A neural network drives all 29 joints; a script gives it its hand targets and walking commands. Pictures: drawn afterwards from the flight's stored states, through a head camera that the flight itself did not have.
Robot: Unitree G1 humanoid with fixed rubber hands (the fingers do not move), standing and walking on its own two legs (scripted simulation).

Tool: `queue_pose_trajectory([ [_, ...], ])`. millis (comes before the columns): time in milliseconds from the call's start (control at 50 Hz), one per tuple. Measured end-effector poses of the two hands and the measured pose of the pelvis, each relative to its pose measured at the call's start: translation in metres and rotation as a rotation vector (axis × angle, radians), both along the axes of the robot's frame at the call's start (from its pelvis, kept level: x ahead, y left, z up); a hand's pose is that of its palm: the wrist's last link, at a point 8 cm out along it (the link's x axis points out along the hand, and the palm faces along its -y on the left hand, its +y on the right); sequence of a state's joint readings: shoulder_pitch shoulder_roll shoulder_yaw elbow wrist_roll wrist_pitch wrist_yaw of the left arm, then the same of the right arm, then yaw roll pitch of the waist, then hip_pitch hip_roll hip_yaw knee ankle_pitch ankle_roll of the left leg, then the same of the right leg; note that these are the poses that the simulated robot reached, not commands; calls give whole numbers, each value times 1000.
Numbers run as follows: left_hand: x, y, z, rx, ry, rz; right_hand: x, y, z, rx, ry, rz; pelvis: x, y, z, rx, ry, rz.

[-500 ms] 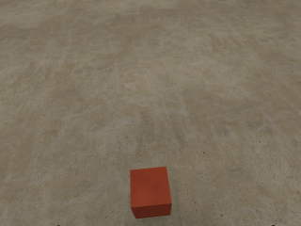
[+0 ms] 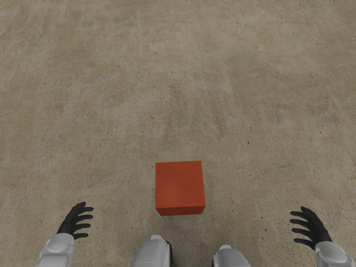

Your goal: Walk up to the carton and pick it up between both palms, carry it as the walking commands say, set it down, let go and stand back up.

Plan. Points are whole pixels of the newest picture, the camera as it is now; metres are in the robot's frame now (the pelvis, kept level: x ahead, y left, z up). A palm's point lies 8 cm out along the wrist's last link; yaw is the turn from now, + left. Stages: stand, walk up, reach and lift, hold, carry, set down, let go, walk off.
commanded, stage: reach and lift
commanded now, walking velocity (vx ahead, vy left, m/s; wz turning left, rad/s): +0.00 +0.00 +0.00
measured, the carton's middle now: (179, 189) +0.42 +0.03 -0.61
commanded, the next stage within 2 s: none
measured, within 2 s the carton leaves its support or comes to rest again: neither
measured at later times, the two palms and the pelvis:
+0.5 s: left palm (90, 196) +0.29 +0.27 -0.14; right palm (276, 196) +0.29 -0.23 -0.15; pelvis -0.03 -0.02 -0.05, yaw +0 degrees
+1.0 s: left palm (113, 163) +0.41 +0.24 -0.20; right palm (243, 159) +0.41 -0.17 -0.20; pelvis -0.05 +0.00 -0.09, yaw -1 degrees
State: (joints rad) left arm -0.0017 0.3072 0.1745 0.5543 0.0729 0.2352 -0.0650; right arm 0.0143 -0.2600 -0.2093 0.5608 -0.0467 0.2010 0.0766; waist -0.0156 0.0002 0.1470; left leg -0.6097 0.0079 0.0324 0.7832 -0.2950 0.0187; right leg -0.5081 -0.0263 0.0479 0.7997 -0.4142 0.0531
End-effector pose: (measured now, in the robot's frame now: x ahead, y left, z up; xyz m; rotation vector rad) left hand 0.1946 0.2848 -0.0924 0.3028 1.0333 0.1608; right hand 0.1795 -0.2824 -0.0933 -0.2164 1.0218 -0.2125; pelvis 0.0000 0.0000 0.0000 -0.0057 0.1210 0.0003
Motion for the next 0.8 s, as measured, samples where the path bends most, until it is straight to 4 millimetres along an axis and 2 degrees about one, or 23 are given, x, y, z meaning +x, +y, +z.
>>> queue_pose_trajectory([
  [180,35,-9,-21,-19,-77,-11,38,15,-22,7,-70,37,2,-8,-20,-10,155,13],
  [400,76,-15,-39,-71,-159,28,83,39,-44,46,-139,51,-20,-18,-39,-21,240,12],
  [580,116,-20,-54,-109,-223,42,136,65,-59,76,-216,64,-37,-15,-54,-28,327,19],
  [800,172,-33,-82,-168,-308,60,192,90,-81,110,-284,70,-46,-7,-74,-45,476,19],
])
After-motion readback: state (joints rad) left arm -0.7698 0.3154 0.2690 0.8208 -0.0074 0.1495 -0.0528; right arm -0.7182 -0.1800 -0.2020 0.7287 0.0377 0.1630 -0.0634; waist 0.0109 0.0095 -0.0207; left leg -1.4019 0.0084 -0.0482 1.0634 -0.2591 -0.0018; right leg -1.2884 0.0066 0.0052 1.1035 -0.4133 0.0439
